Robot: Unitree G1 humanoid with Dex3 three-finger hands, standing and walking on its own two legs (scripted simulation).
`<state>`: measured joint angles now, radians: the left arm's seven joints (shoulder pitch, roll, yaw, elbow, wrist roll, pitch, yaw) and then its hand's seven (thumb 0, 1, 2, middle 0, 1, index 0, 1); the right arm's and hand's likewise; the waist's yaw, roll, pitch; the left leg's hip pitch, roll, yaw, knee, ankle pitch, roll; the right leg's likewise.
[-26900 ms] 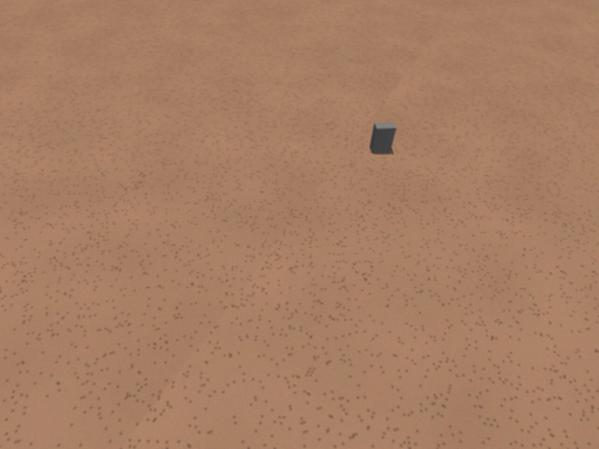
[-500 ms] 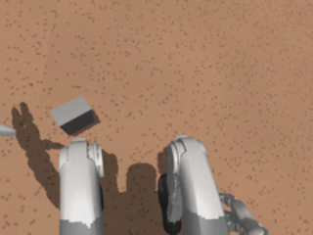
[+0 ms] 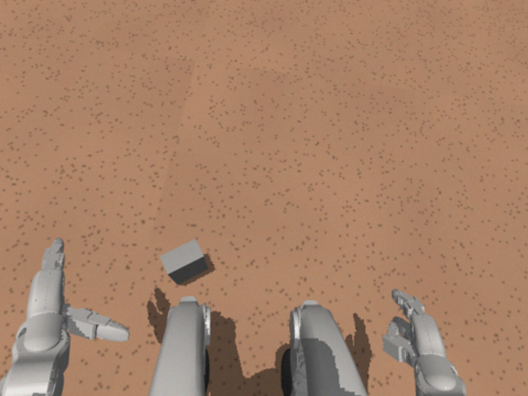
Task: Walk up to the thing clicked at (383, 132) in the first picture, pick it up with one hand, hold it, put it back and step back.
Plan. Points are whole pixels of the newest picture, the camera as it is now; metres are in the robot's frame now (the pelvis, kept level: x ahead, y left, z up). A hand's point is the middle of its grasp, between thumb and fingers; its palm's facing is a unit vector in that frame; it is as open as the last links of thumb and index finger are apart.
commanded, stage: home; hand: left
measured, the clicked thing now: (186, 263) +0.41 +0.19 -0.50
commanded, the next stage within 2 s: none
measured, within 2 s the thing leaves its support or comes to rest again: neither
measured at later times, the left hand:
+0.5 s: hand (61, 309) +0.23 +0.21 +0.08, palm faces +0.14 -0.95 -0.30, open 17.6 cm
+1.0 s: hand (71, 331) +0.21 +0.19 +0.09, palm faces +0.14 -0.95 -0.28, open 17.6 cm
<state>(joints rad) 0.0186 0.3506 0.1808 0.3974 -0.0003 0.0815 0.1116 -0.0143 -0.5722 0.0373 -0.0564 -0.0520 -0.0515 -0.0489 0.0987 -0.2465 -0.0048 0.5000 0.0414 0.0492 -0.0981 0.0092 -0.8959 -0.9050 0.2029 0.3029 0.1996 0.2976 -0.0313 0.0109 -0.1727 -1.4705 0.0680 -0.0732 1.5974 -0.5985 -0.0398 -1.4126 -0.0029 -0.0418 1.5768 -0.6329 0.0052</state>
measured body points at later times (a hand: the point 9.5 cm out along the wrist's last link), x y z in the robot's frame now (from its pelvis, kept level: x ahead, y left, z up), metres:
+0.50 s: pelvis +0.06 +0.02 +0.13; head +0.09 +0.03 +0.58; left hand +0.22 +0.26 +0.10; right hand +0.22 -0.21 +0.06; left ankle +0.06 +0.14 -0.54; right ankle +0.05 -0.13 -0.54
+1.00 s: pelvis +0.05 +0.01 +0.14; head +0.08 +0.01 +0.59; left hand +0.20 +0.24 +0.11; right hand +0.23 -0.23 +0.07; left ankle +0.06 +0.14 -0.54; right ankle +0.05 -0.13 -0.54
